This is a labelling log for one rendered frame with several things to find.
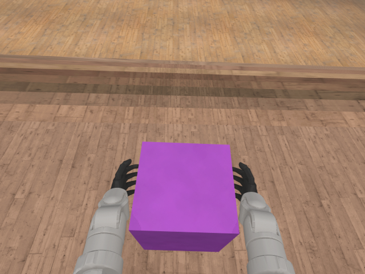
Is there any right robot forearm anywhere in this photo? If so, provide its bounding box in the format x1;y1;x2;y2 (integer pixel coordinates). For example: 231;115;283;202
238;192;295;274

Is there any right robot hand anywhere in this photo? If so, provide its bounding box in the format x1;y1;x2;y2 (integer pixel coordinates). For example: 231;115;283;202
232;162;258;201

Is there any left robot forearm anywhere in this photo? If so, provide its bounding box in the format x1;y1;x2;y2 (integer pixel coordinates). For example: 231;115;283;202
73;188;129;274

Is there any carton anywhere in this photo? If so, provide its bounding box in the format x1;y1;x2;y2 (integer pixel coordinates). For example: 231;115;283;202
129;142;240;252

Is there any left robot hand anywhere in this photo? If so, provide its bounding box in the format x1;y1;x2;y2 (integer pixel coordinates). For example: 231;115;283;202
111;159;139;196

